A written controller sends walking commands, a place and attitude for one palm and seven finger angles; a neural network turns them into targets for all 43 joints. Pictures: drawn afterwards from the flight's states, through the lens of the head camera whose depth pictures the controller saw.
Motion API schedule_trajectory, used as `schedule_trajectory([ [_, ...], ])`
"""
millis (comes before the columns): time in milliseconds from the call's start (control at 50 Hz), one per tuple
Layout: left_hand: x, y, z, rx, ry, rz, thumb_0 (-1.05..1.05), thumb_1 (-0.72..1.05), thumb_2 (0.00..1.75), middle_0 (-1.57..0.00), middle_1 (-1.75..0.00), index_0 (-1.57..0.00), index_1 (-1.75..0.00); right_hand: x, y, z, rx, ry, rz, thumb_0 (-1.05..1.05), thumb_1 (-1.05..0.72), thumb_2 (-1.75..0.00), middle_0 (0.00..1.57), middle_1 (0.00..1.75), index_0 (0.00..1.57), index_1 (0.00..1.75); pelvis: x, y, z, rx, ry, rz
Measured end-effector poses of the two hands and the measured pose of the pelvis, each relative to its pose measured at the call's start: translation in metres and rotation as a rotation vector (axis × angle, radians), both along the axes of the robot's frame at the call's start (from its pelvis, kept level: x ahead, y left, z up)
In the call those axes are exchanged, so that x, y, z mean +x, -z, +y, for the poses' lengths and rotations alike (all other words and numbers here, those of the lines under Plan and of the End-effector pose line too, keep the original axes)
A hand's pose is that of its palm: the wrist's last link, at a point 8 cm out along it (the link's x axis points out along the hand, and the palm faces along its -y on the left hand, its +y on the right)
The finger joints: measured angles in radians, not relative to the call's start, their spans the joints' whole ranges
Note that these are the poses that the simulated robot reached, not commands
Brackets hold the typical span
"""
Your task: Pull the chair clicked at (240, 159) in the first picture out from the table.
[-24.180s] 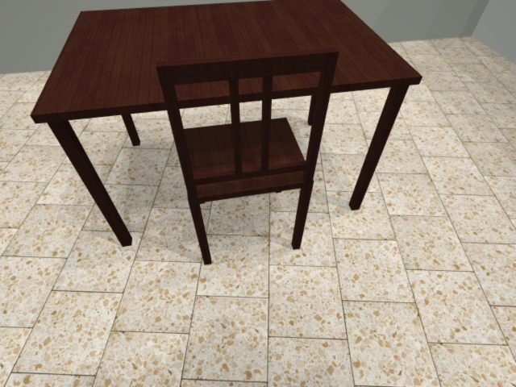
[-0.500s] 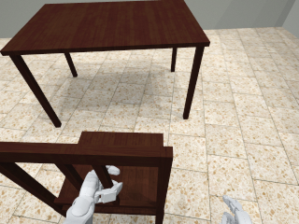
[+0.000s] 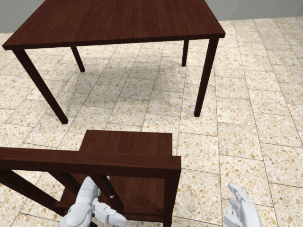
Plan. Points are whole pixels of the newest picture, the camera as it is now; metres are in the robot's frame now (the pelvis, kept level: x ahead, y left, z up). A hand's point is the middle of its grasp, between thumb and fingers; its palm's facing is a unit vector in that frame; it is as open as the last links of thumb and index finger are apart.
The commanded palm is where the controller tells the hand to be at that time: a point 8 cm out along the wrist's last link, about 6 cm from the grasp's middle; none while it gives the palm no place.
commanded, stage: open the thumb and straighten the fingers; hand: left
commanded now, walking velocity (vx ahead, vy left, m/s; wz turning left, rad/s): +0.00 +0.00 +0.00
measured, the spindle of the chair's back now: (79, 191) +0.23 +0.21 -0.03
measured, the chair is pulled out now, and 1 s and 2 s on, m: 0.65 0.65 0.64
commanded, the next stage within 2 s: draw the fingers out of the gap in 0.06 s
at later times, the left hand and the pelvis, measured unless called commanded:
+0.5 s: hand (105, 220) +0.16 +0.12 -0.03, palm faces -0.04 -0.99 -0.13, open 17.5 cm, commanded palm +0.13 +0.18 -0.01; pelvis +0.01 +0.00 -0.01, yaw +1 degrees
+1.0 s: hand out of the picture +0.09 +0.13 -0.03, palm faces -0.03 -0.99 -0.11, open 17.5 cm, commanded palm +0.05 +0.18 -0.01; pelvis +0.00 +0.01 -0.03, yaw +1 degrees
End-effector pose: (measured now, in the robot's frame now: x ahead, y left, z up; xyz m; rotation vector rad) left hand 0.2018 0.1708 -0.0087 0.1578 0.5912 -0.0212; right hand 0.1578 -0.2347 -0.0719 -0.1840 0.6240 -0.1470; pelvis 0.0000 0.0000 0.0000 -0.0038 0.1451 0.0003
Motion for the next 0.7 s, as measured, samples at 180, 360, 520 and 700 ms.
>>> schedule_trajectory([
  [180, -0.011, 0.001, 0.003, -0.003, -0.011, 0.009, -0.01, -0.54, 0.21, -0.03, -0.06, -0.02, -0.07, 0.006, 0.002, -0.008, -0.025, 0.013, 0.005, 0.01, -0.90, -0.90, 0.21, 0.30, 0.20, 0.30, 0.008, 0.004, -0.005, -0.004, -0.009, 0.016],
  [360, -0.033, 0.003, 0.004, -0.001, -0.023, 0.034, -0.01, -0.54, 0.21, -0.02, -0.01, -0.01, -0.01, 0.007, 0.003, -0.008, -0.020, 0.044, -0.004, 0.01, -0.90, -0.90, 0.21, 0.30, 0.20, 0.30, 0.009, 0.008, -0.005, -0.007, -0.008, 0.027],
  [520, -0.059, 0.001, 0.007, -0.010, -0.027, 0.036, -0.01, -0.54, 0.21, -0.04, -0.02, -0.01, -0.01, 0.011, 0.003, 0.000, -0.010, 0.049, -0.029, 0.01, -0.90, -0.90, 0.21, 0.30, 0.20, 0.30, 0.007, 0.012, -0.002, -0.014, -0.012, 0.030],
  [700, -0.085, 0.002, 0.010, -0.013, -0.034, 0.046, -0.01, -0.54, 0.21, -0.03, -0.01, -0.02, -0.01, 0.018, 0.001, 0.011, -0.004, 0.036, -0.078, 0.01, -0.90, -0.90, 0.21, 0.30, 0.20, 0.30, 0.001, 0.017, 0.003, -0.022, -0.016, 0.033],
])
